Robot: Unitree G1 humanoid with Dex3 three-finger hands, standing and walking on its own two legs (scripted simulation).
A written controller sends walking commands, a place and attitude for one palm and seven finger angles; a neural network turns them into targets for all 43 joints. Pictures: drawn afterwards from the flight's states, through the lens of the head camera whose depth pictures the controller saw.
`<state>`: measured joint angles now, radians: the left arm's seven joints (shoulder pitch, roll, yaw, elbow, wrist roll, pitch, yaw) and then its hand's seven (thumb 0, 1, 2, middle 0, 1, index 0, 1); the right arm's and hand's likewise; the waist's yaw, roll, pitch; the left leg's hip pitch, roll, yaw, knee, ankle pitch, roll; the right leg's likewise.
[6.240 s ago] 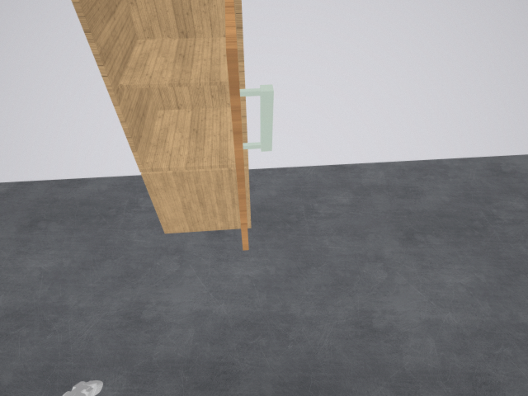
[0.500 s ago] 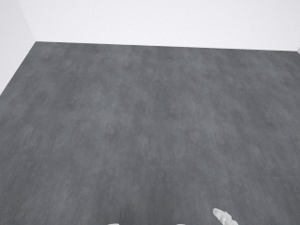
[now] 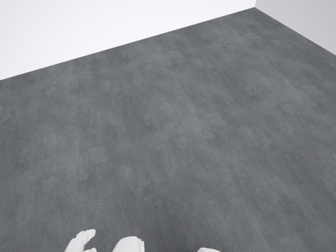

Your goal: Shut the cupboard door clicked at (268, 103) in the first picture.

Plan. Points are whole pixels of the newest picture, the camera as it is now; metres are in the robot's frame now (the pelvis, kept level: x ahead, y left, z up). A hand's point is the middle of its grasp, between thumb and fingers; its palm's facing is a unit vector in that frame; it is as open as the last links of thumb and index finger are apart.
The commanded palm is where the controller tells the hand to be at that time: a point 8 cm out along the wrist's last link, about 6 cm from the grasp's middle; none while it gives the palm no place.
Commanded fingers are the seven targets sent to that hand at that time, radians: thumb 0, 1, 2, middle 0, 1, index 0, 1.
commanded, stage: turn to face it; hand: left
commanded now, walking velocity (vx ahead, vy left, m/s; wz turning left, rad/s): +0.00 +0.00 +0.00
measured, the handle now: out of the picture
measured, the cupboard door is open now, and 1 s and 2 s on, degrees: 90 90 90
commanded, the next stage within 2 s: none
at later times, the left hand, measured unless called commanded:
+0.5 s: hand out of the picture +0.08 +0.25 -0.16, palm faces +0.13 -0.97 -0.20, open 7.4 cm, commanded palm none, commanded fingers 0.00 0.90 0.90 -0.20 -0.30 -0.20 -0.30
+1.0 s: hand out of the picture -0.01 +0.19 -0.14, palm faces +0.43 -0.86 -0.26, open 7.4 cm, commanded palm none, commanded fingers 0.00 0.90 0.90 -0.20 -0.30 -0.20 -0.30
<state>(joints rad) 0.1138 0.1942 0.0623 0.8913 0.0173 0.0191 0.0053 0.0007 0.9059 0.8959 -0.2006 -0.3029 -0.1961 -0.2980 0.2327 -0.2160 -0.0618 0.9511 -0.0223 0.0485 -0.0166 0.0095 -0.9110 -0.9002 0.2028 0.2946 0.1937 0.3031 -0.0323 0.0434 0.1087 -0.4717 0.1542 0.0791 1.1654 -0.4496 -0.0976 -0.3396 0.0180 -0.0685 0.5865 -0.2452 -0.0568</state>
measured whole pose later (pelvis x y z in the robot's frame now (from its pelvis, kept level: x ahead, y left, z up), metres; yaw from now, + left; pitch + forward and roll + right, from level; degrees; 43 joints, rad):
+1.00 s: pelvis +0.00 -0.01 +0.01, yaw +26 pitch +0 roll +2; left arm 0.22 0.17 0.03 0.90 0.03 0.01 0.02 0.00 0.90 0.90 -0.20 -0.30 -0.20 -0.30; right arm 0.17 -0.29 -0.10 0.94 -0.02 0.09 0.03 0.01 -0.91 -0.90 0.20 0.29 0.19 0.30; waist -0.01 0.02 0.07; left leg -0.48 0.05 0.02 1.05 -0.40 -0.09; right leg -0.18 -0.11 -0.18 0.50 -0.30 -0.01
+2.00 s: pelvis -0.02 +0.02 -0.01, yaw +63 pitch +0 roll +0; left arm 0.24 0.24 0.05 0.89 0.03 0.03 0.01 0.00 0.90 0.90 -0.21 -0.30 -0.20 -0.30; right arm 0.16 -0.26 -0.08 0.90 -0.02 0.06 0.04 0.01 -0.91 -0.90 0.20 0.29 0.19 0.30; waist 0.01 -0.03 0.10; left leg -0.31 0.04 0.09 0.64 -0.32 -0.04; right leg -0.23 -0.19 -0.26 0.64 -0.36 0.07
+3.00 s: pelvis -0.01 +0.01 +0.00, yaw +99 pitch +0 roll +1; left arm 0.27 0.22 0.04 0.90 0.03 0.02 0.01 0.00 0.90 0.90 -0.20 -0.30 -0.20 -0.30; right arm 0.14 -0.27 -0.08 0.92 -0.01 0.07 0.03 0.01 -0.91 -0.90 0.20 0.29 0.19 0.30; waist 0.02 -0.01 0.10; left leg -0.34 0.03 0.06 0.74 -0.41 -0.06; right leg -0.19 -0.16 -0.24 0.56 -0.34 0.04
